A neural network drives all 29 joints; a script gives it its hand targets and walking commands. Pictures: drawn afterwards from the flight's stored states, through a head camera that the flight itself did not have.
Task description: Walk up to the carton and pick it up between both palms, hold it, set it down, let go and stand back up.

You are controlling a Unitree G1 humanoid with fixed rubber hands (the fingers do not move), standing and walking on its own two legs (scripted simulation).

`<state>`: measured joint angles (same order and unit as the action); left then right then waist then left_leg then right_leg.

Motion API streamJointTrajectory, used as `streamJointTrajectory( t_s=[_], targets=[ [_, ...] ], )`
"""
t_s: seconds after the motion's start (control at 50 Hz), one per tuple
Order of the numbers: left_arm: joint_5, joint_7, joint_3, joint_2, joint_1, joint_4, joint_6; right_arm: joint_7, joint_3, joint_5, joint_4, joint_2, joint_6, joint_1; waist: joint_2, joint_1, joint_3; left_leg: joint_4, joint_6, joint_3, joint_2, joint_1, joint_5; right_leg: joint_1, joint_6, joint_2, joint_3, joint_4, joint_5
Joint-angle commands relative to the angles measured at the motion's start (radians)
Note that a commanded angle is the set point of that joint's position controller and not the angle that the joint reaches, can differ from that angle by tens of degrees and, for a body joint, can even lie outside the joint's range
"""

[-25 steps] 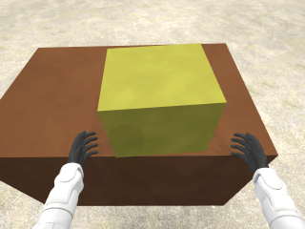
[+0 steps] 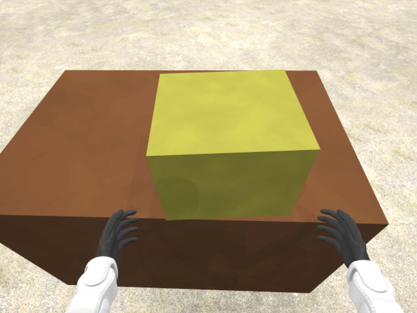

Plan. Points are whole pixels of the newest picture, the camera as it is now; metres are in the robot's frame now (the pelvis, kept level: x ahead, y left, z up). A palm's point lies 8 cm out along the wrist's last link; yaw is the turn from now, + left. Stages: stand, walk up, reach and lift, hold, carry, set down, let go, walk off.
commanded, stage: set down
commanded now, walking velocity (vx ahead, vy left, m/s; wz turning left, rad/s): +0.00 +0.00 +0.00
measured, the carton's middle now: (225, 144) +0.49 -0.01 +0.02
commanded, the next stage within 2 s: let go in 1.06 s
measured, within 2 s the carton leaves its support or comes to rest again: neither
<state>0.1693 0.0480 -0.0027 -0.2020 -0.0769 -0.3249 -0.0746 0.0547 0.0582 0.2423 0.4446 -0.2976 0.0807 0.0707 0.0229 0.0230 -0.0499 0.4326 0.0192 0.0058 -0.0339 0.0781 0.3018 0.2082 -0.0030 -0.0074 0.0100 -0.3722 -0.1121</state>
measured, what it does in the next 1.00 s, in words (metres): stands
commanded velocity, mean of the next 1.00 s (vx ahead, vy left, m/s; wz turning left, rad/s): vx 0.00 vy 0.00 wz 0.00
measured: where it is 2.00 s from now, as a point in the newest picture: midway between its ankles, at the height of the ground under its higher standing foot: outside the picture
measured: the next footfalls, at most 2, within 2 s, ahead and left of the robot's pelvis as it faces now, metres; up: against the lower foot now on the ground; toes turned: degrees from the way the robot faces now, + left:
none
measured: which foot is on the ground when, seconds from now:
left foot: down 0.00-1.00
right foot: down 0.00-1.00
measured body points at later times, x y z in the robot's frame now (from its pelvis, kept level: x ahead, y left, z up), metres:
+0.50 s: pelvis -0.01 +0.00 +0.00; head +0.00 -0.01 +0.45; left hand +0.21 +0.22 -0.05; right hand +0.22 -0.22 -0.06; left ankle -0.04 +0.13 -0.74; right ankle +0.06 -0.12 -0.74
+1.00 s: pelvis -0.01 -0.01 +0.00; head +0.00 +0.00 +0.45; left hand +0.17 +0.22 -0.09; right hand +0.17 -0.22 -0.09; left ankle -0.04 +0.13 -0.74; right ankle +0.06 -0.12 -0.74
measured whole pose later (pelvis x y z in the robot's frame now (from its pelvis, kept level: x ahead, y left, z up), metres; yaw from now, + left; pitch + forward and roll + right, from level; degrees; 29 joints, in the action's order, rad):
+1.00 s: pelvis -0.01 -0.01 +0.00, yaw +0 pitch -6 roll +0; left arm 0.06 0.04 0.04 -0.22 -0.14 -0.55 -0.14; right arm 0.01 0.06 -0.04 0.74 -0.16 0.17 0.13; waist 0.00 0.02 -0.11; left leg 0.46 0.02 0.01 -0.03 0.05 0.31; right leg 0.20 -0.01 0.00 0.00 -0.44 -0.14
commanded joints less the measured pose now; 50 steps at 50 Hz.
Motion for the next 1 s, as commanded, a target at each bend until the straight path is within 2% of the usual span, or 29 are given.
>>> streamJointTrajectory(
  t_s=[0.0, 0.08, 0.22, 0.26, 0.32, 0.38, 0.42, 0.46, 0.56, 0.68, 0.82, 0.98],
  targets=[
    [-0.014, 0.002, -0.048, -0.110, 0.133, 0.173, 0.033, 0.000, 0.053, -0.016, -0.167, -0.126, 0.039, -0.116, -0.031, 0.010, 0.166, -0.132, 0.023, 0.045, 0.044, 0.230, -0.221, -0.332, -0.044, -0.035, -0.014, 0.007, 0.098],
    [-0.008, 0.007, -0.034, -0.119, 0.130, 0.149, 0.044, -0.005, 0.051, -0.033, -0.164, -0.097, 0.041, -0.105, -0.031, 0.012, 0.150, -0.136, 0.016, 0.051, 0.044, 0.241, -0.171, -0.320, -0.045, -0.026, -0.023, 0.009, 0.054],
    [-0.004, 0.018, -0.016, -0.120, 0.134, 0.113, 0.062, -0.012, 0.057, -0.086, -0.123, -0.062, 0.052, -0.100, 0.004, 0.014, 0.164, -0.133, 0.018, 0.053, 0.033, 0.272, -0.151, -0.321, -0.047, -0.022, -0.026, -0.015, 0.043],
    [-0.007, 0.012, -0.013, -0.117, 0.117, 0.083, 0.057, -0.016, 0.052, -0.095, -0.083, -0.047, 0.050, -0.085, 0.001, 0.008, 0.163, -0.127, 0.017, 0.057, 0.036, 0.283, -0.156, -0.331, -0.044, -0.019, -0.028, -0.024, 0.057],
    [-0.010, 0.006, -0.011, -0.121, 0.112, 0.064, 0.052, -0.022, 0.038, -0.109, -0.072, -0.025, 0.057, -0.090, -0.018, 0.017, 0.165, -0.126, 0.013, 0.065, 0.040, 0.292, -0.158, -0.346, -0.038, -0.015, -0.032, -0.027, 0.077],
    [-0.021, -0.010, -0.010, -0.122, 0.095, 0.001, 0.035, -0.034, 0.025, -0.135, -0.018, -0.007, 0.052, -0.077, -0.036, 0.005, 0.139, -0.123, 0.005, 0.068, 0.044, 0.292, -0.140, -0.348, -0.031, -0.011, -0.035, -0.026, 0.079],
    [-0.025, -0.008, -0.014, -0.120, 0.096, 0.040, 0.036, -0.033, 0.027, -0.136, -0.031, -0.010, 0.065, -0.089, -0.040, 0.024, 0.168, -0.125, 0.005, 0.068, 0.041, 0.288, -0.160, -0.363, -0.030, -0.014, -0.026, -0.035, 0.097],
    [-0.036, -0.017, -0.012, -0.122, 0.092, -0.024, 0.024, -0.042, 0.019, -0.159, 0.038, 0.006, 0.067, -0.079, -0.037, 0.009, 0.133, -0.125, 0.004, 0.072, 0.045, 0.283, -0.152, -0.360, -0.029, -0.012, -0.030, -0.030, 0.093],
    [-0.042, -0.016, -0.010, -0.125, 0.087, -0.017, 0.020, -0.049, 0.016, -0.190, 0.053, 0.028, 0.091, -0.085, -0.048, 0.016, 0.145, -0.120, -0.002, 0.075, 0.045, 0.275, -0.147, -0.358, -0.024, -0.013, -0.021, -0.035, 0.076],
    [-0.073, -0.020, -0.009, -0.140, 0.064, -0.063, -0.001, -0.059, 0.014, -0.228, 0.129, 0.040, 0.111, -0.068, -0.018, 0.002, 0.112, -0.128, -0.003, 0.078, 0.039, 0.269, -0.125, -0.362, -0.023, -0.007, -0.024, -0.035, 0.057],
    [-0.094, -0.009, 0.004, -0.130, 0.056, -0.085, -0.022, -0.055, 0.021, -0.264, 0.163, 0.047, 0.125, -0.055, 0.000, -0.010, 0.086, -0.138, -0.007, 0.079, 0.027, 0.299, -0.084, -0.355, -0.026, -0.012, -0.014, -0.042, 0.017],
    [-0.116, -0.003, 0.008, -0.121, 0.037, -0.094, -0.041, -0.047, 0.026, -0.284, 0.182, 0.041, 0.132, -0.034, 0.014, -0.008, 0.066, -0.151, -0.006, 0.081, 0.015, 0.321, -0.082, -0.377, -0.028, -0.021, 0.000, -0.057, 0.032]
  ],
)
